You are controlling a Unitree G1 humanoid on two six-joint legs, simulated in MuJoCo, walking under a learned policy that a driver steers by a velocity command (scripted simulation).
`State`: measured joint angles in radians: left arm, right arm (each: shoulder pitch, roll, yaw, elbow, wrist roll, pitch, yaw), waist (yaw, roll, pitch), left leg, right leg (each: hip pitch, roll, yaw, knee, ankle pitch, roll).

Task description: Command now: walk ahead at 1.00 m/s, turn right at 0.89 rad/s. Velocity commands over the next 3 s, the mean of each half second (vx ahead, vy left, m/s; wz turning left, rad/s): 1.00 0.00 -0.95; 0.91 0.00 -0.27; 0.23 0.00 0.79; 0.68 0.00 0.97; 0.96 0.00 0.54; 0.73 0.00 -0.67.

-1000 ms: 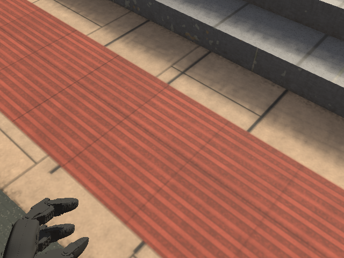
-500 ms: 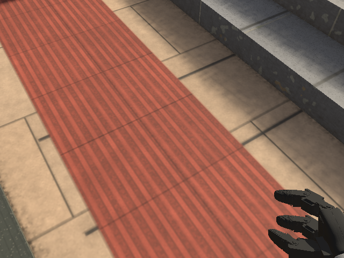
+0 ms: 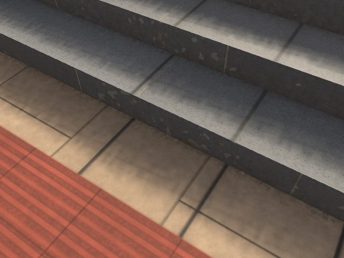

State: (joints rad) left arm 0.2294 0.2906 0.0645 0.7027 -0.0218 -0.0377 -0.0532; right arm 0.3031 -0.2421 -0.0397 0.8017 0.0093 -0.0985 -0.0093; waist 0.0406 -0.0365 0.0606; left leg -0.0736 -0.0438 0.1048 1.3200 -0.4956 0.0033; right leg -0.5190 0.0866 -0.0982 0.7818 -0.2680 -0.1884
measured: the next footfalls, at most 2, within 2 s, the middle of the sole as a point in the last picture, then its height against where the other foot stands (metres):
left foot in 0.34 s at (147, 238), level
right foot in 0.80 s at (248, 202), level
